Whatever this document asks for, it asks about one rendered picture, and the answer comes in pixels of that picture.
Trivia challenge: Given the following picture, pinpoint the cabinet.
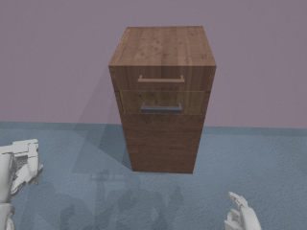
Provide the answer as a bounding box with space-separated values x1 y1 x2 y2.
108 26 217 174

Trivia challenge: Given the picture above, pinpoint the handle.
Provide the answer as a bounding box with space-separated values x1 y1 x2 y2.
140 102 182 114
137 79 185 87

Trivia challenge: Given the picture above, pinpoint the drawer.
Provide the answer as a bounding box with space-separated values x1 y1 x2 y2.
119 90 205 115

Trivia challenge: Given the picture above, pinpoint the robot right hand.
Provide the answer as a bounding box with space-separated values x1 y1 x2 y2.
224 192 262 230

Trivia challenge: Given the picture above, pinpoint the robot left hand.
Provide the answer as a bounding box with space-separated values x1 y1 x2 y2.
0 139 43 204

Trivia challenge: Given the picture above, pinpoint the robot left forearm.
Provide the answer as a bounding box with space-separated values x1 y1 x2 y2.
0 203 16 230

